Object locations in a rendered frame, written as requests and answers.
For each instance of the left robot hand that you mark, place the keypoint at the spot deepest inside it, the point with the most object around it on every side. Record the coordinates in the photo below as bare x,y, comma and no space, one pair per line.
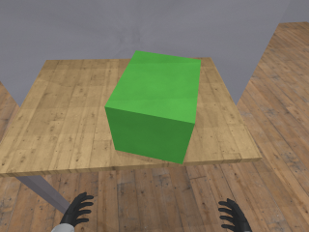
72,213

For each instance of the right robot hand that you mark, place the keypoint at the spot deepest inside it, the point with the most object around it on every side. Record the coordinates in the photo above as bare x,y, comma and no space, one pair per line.
240,223

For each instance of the table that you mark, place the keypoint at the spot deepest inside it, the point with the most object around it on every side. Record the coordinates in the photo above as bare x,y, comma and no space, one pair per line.
62,127

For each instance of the carton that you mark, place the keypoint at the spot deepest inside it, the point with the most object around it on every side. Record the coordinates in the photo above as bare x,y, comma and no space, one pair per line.
152,110

